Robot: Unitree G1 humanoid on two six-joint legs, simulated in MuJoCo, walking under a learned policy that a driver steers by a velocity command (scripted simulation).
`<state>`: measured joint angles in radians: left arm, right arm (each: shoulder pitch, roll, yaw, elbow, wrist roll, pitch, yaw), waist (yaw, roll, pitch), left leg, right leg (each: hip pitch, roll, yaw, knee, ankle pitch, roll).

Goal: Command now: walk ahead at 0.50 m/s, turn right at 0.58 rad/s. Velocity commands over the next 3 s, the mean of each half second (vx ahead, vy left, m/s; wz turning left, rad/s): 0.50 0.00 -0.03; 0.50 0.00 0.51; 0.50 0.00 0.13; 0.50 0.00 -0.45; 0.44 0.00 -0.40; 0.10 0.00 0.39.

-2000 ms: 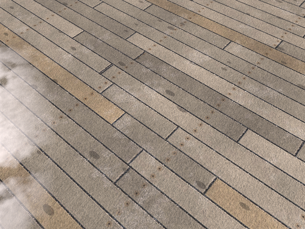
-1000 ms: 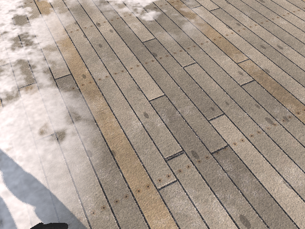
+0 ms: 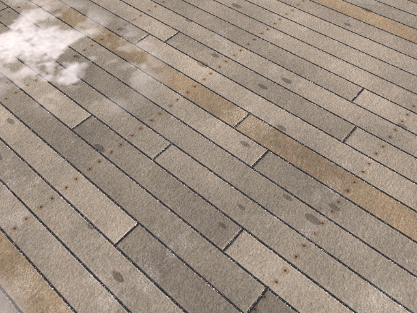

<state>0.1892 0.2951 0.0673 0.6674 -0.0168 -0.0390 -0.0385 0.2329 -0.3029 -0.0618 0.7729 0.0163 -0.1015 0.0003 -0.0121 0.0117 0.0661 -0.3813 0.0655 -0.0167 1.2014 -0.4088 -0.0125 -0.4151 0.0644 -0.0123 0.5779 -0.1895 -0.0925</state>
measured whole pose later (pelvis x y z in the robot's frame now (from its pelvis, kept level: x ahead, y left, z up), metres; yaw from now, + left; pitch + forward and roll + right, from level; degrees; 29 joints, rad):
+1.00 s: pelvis +0.58 +0.05 +0.00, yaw +20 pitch +2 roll -1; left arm 0.09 0.27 0.05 0.66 0.01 -0.12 -0.01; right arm 0.37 -0.31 -0.06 0.75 0.03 -0.02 -0.01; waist -0.05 0.03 0.00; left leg -0.28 -0.09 -0.17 1.03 -0.47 0.03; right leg -0.40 0.05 0.01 0.52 -0.16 -0.02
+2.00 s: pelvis +1.07 +0.23 -0.01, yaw +5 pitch +1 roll +1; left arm 0.11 0.29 0.07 0.68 -0.02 -0.04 -0.04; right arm 0.29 -0.29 -0.07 0.83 0.01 -0.06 -0.01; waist -0.03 0.00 0.07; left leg -0.16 0.05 0.08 1.04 -0.51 -0.03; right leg -0.49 0.04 -0.04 0.66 -0.19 -0.11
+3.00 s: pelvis +1.44 +0.25 +0.01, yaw +10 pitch +1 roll +1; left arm 0.15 0.26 0.05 0.68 0.02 -0.01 0.03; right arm 0.19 -0.35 -0.10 0.72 0.02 0.05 -0.03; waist -0.01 0.05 0.03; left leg -0.52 -0.08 -0.10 1.07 -0.46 -0.07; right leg -0.27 -0.01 0.01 0.46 -0.21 -0.01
